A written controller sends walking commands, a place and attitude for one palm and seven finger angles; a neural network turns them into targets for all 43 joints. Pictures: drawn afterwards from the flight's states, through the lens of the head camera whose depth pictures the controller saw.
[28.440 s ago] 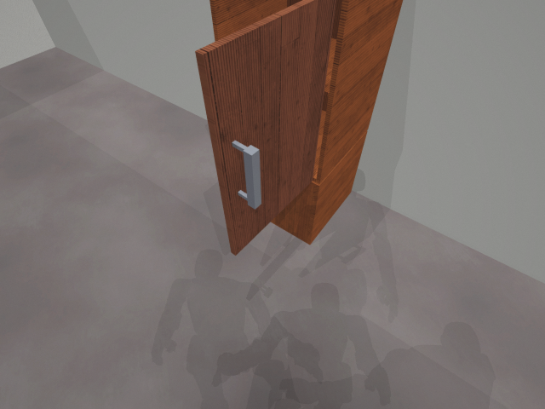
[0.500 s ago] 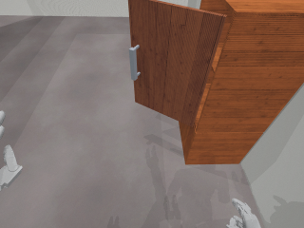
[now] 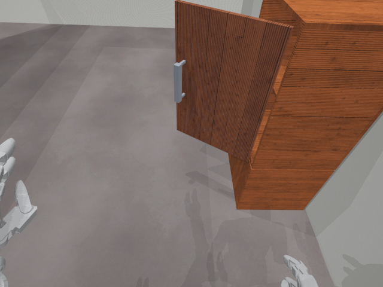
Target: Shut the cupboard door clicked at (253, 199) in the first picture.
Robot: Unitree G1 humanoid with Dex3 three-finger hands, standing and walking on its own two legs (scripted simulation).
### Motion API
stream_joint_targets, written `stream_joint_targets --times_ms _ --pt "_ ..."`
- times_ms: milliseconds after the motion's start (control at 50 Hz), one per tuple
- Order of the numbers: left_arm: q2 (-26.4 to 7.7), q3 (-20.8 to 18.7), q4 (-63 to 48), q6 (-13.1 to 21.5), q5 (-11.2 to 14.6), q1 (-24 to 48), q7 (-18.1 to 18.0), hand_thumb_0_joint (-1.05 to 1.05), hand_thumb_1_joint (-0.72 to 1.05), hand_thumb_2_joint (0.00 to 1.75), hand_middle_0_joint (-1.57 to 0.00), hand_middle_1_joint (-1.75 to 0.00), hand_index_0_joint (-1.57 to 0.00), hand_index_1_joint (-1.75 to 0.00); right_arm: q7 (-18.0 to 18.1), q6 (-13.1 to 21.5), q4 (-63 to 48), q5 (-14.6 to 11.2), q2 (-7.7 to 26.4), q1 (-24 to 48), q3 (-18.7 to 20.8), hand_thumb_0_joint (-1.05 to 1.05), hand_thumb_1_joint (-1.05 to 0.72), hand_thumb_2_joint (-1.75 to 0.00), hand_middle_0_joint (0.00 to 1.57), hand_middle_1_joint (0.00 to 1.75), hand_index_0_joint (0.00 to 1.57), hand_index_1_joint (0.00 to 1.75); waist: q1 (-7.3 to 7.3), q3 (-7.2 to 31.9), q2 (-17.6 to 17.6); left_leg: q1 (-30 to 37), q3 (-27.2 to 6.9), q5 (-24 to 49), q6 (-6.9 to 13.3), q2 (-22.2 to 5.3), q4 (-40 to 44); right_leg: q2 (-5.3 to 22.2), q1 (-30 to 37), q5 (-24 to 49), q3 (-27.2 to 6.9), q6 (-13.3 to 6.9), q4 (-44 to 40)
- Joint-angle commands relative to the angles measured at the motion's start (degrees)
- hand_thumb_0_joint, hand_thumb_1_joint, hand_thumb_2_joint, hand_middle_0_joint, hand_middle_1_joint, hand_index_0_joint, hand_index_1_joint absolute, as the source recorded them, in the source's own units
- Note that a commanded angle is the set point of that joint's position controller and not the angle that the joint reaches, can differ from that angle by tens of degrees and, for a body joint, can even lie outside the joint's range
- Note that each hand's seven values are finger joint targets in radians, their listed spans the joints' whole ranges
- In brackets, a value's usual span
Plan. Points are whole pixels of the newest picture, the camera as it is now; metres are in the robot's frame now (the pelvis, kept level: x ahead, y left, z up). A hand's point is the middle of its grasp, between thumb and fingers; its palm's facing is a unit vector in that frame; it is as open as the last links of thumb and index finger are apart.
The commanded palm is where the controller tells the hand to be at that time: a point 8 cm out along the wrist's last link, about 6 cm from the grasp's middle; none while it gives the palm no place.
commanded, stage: stop stepping back and stand still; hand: left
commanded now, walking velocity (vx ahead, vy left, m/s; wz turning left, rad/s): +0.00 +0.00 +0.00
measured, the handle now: (180, 81) +0.87 +0.10 -0.04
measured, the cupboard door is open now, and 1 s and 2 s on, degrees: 58 58 58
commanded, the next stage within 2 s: let the arm hang, fingers relaxed in 0.28 s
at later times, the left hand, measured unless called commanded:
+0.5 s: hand (63, 250) +0.19 +0.27 -0.01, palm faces +0.16 -0.88 -0.45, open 7.4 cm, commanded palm none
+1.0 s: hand out of the picture -0.03 +0.21 -0.17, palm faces -0.01 -0.96 -0.26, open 7.3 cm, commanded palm none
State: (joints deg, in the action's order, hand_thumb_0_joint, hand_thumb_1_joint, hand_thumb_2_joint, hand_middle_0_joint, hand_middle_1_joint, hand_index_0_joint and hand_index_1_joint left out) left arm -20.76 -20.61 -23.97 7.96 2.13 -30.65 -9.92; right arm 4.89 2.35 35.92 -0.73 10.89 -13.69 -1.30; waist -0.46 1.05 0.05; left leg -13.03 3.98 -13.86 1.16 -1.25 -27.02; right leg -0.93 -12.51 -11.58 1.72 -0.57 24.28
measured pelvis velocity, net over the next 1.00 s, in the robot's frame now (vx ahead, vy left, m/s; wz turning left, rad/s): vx -0.01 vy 0.01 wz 0.00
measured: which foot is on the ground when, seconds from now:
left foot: down 0.00-1.00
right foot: down 0.00-1.00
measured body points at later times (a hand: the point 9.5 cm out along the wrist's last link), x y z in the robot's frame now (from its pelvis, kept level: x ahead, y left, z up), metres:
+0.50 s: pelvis -0.01 +0.02 -0.01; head -0.01 +0.00 +0.44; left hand +0.17 +0.32 +0.02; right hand +0.15 -0.23 -0.12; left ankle +0.01 +0.10 -0.74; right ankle +0.02 -0.11 -0.74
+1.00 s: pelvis -0.01 +0.01 +0.00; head +0.00 +0.00 +0.45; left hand -0.03 +0.27 -0.15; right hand -0.02 -0.24 -0.16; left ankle +0.01 +0.10 -0.74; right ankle +0.01 -0.11 -0.74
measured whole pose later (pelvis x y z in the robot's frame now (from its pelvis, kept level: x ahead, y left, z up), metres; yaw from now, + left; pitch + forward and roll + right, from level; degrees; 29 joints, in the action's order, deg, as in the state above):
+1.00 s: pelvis -0.01 +0.01 +0.00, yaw +0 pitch -1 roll +0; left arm -12.8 -0.3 62.3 -1.0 -1.1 -19.0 -1.1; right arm 1.2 -1.3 60.7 0.8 11.9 -17.8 0.8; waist 0.4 -2.1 -1.5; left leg -12.2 4.7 -11.9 2.1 -0.1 -25.2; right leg 0.2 -12.5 -10.3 1.1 -0.2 23.9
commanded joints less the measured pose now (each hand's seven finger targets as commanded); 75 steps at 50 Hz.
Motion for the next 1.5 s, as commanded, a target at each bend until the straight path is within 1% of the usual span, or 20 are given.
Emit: stream_joint_targets --times_ms 0,40,100,160,260,340,360,380,420,460,520,560,660,720,920,1020,1100,1240,1320,1480 --pt "-12.6 -8.3 -14.7 4.9 -0.2 5.1 -1.4 0.0 0.9 0.9 -0.2 -0.3 -0.2 -0.3 0.4 3.6 -9.2 0.2 7.0 6.8 2.5 0.0 -0.9 -0.9 0.2 0.3 0.2 0.3 0.47 2.7 -4.6 -5.0 -5.2 -3.6 0.3 -4.4 8.2 3.3 4.7 2.7 -5.4 0.4 -3.7" --pt "-13.5 -9.5 -15.1 5.2 -0.3 4.4 -1.4 0.0 0.9 0.9 -0.2 -0.3 -0.2 -0.3 0.3 3.8 -9.1 0.3 7.3 6.8 2.7 0.0 -0.9 -0.9 0.2 0.3 0.2 0.3 0.44 2.5 -5.8 -5.6 -5.5 -4.6 0.1 -4.3 8.7 3.2 4.6 1.5 -5.3 0.2 -3.8" --pt "-12.1 -9.2 -13.4 5.4 -0.1 2.2 -1.4 0.0 0.9 0.9 -0.2 -0.3 -0.2 -0.3 0.3 3.7 -9.2 0.2 7.1 6.5 2.6 0.0 -0.9 -0.9 0.2 0.3 0.2 0.3 0.44 2.7 -5.8 -7.3 -5.7 -5.4 0.1 -4.7 9.5 2.7 6.1 2.2 -4.5 0.4 -3.0" --pt "-11.3 -9.0 -11.4 5.4 0.1 0.3 -1.2 0.0 0.9 0.9 -0.2 -0.3 -0.2 -0.3 0.1 3.7 -9.1 0.1 7.1 6.2 2.7 0.0 -0.9 -0.9 0.2 0.3 0.2 0.3 0.52 2.3 -3.7 -7.8 -5.9 -4.9 -0.1 -4.8 9.5 2.7 6.2 2.8 -4.2 0.5 -3.0" --pt "-10.7 -8.0 -12.0 5.3 0.1 1.3 -0.9 0.0 0.9 0.9 -0.2 -0.3 -0.2 -0.3 0.2 3.9 -9.2 -0.1 7.4 6.2 2.9 0.0 -0.9 -0.9 0.2 0.3 0.2 0.3 0.62 3.1 -4.0 -6.9 -5.6 -2.9 -0.1 -4.9 9.3 2.6 6.2 5.2 -3.9 0.7 -2.2" --pt "-12.4 -8.9 -12.9 5.3 -0.2 3.1 -1.1 0.0 0.9 0.9 -0.2 -0.3 -0.2 -0.3 0.6 4.1 -9.1 0.1 7.8 6.4 3.1 0.0 -0.9 -0.9 0.2 0.3 0.2 0.3 0.42 3.7 -4.0 -6.3 -5.6 -2.0 0.1 -4.8 9.2 2.5 6.4 6.3 -3.9 0.8 -1.9" --pt "-2.1 15.9 30.2 -2.1 -3.5 4.4 7.5 0.0 0.9 0.9 -0.2 -0.3 -0.2 -0.3 -5.2 8.4 2.4 -0.1 17.4 10.2 5.1 0.0 -0.9 -0.9 0.2 0.3 0.2 0.3 2.08 -4.5 -3.7 -8.4 -5.8 12.4 0.3 -4.8 -1.0 6.5 -2.7 13.9 -1.0 -0.5 4.1" --pt "-1.6 14.4 32.1 -6.9 -3.1 4.9 9.0 0.0 0.9 0.9 -0.2 -0.3 -0.2 -0.3 -5.5 5.2 3.4 0.2 15.6 5.2 5.5 0.0 -0.9 -0.9 0.2 0.3 0.2 0.3 1.99 1.1 -4.2 -3.0 -3.7 14.3 -0.9 -5.0 -0.6 6.8 -3.8 11.3 -4.9 -1.3 2.1" --pt "0.4 15.3 33.3 -8.2 -2.9 7.2 9.4 0.0 0.9 0.9 -0.2 -0.3 -0.2 -0.3 -5.4 3.2 3.5 0.8 13.8 3.5 4.7 0.0 -0.9 -0.9 0.2 0.3 0.2 0.3 1.68 1.5 -4.0 -4.6 -5.7 9.6 0.7 -6.2 0.7 5.0 -5.5 1.8 -2.8 -1.2 4.6" --pt "-0.2 15.9 39.0 -7.9 -3.5 9.7 9.6 0.0 0.9 0.9 -0.2 -0.3 -0.2 -0.3 -5.3 1.6 4.0 1.3 13.9 3.6 4.1 0.0 -0.9 -0.9 0.2 0.3 0.2 0.3 1.28 1.7 2.2 -5.7 -7.7 10.3 1.7 -6.6 2.0 3.9 -3.3 1.0 -2.5 -1.3 5.8" --pt "-1.5 16.6 49.2 -7.8 -3.9 11.7 9.3 0.0 0.9 0.9 -0.2 -0.3 -0.2 -0.3 -5.1 0.0 5.8 1.9 13.9 3.4 3.8 0.0 -0.9 -0.9 0.2 0.3 0.2 0.3 0.98 4.1 11.8 -2.5 -7.6 9.5 1.8 -4.3 -0.1 5.9 -1.9 5.4 -6.2 -2.4 3.4" --pt "-0.7 17.8 55.4 -8.3 -3.6 13.2 8.8 0.0 0.9 0.9 -0.2 -0.3 -0.2 -0.3 -5.0 -1.1 7.5 2.0 11.7 1.9 3.1 0.0 -0.9 -0.9 0.2 0.3 0.2 0.3 1.58 3.9 9.4 -0.5 -6.8 8.2 1.2 -3.2 0.1 7.1 -2.9 4.9 -7.5 -2.8 2.5" --pt "0.4 18.7 68.0 -8.4 -3.3 12.8 8.5 0.0 0.9 0.9 -0.2 -0.3 -0.2 -0.3 -4.6 -2.2 12.6 2.0 9.5 2.1 2.3 0.0 -0.9 -0.9 0.2 0.3 0.2 0.3 0.65 0.8 -5.6 -2.4 -7.4 -1.1 1.0 -4.0 6.0 5.3 -1.1 -2.5 -6.8 -1.7 -0.2" --pt "1.4 18.2 72.9 -8.2 -3.3 11.5 8.5 0.0 0.9 0.9 -0.2 -0.3 -0.2 -0.3 -4.3 -2.7 15.1 2.1 8.6 0.7 2.8 0.0 -0.9 -0.9 0.2 0.3 0.2 0.3 0.28 -0.5 -11.3 -4.7 -7.8 -8.8 1.0 -4.1 8.8 4.5 1.0 -3.1 -5.6 -2.0 -1.5" --pt "1.0 18.7 82.7 -7.3 -3.0 12.6 8.5 0.0 0.9 0.9 -0.2 -0.3 -0.2 -0.3 -3.4 -2.3 21.7 1.4 9.0 -5.2 3.5 0.0 -0.9 -0.9 0.2 0.3 0.2 0.3 1.11 -4.0 1.5 -0.8 -7.3 -5.3 1.3 -4.8 9.0 5.6 -1.3 -4.7 -7.5 -2.5 -6.6" --pt "1.0 18.8 84.8 -7.1 -3.0 12.8 8.3 0.0 0.9 0.9 -0.2 -0.3 -0.2 -0.3 -3.3 -2.0 23.7 1.4 8.9 -5.5 3.5 0.0 -0.9 -0.9 0.2 0.3 0.2 0.3 1.05 -4.4 3.6 0.8 -6.6 -2.7 1.4 -4.9 9.2 5.8 -1.6 -4.0 -7.7 -2.4 -7.0" --pt "1.5 18.9 85.7 -7.3 -3.0 13.1 8.3 0.0 0.9 0.9 -0.2 -0.3 -0.2 -0.3 -3.3 -2.1 24.8 1.4 8.1 -4.8 3.3 0.0 -0.9 -0.9 0.2 0.3 0.2 0.3 0.88 -6.0 2.0 0.8 -6.5 -2.8 1.3 -4.9 10.0 5.6 -2.4 -3.8 -7.7 -2.2 -7.0" --pt "1.3 18.8 86.1 -7.2 -3.0 13.5 8.2 0.0 0.9 0.9 -0.2 -0.3 -0.2 -0.3 -3.2 -1.6 25.6 1.3 7.8 -3.8 3.0 0.0 -0.9 -0.9 0.2 0.3 0.2 0.3 0.47 -4.9 -0.6 1.7 -6.4 1.5 1.1 -5.3 10.7 5.7 0.1 1.6 -7.0 -2.0 -6.2" --pt "1.8 18.9 86.3 -7.2 -3.0 14.2 8.2 0.0 0.9 0.9 -0.2 -0.3 -0.2 -0.3 -3.2 -1.7 26.0 1.5 7.3 -3.4 2.9 0.0 -0.9 -0.9 0.2 0.3 0.2 0.3 0.65 -5.8 -0.9 1.5 -6.3 0.9 0.8 -5.0 11.2 5.8 0.2 1.3 -7.1 -1.8 -6.8" --pt "2.0 18.8 86.5 -6.9 -2.9 14.8 8.3 0.0 0.9 0.9 -0.2 -0.3 -0.2 -0.3 -3.0 -1.6 26.2 1.5 7.4 -2.8 2.9 0.0 -0.9 -0.9 0.2 0.3 0.2 0.3 0.85 -4.1 -1.0 3.5 -5.8 3.8 0.6 -5.0 10.4 6.1 1.3 3.4 -6.9 -1.9 -7.1"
